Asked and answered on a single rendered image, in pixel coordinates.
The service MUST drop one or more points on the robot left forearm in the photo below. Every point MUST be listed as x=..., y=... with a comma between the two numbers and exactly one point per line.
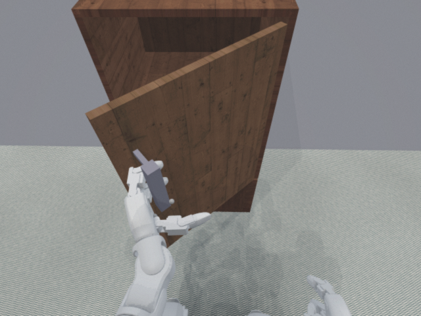
x=154, y=269

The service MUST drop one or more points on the robot left thigh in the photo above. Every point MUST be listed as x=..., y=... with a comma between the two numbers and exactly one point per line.
x=175, y=309

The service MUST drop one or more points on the cupboard door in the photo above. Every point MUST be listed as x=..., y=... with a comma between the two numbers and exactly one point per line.
x=205, y=122

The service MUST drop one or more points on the robot left hand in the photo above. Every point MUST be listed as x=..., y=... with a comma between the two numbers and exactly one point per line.
x=140, y=213

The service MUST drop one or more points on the robot right hand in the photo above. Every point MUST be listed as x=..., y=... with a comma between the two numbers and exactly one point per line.
x=334, y=304

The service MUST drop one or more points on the handle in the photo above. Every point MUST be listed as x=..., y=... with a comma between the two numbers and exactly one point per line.
x=155, y=182

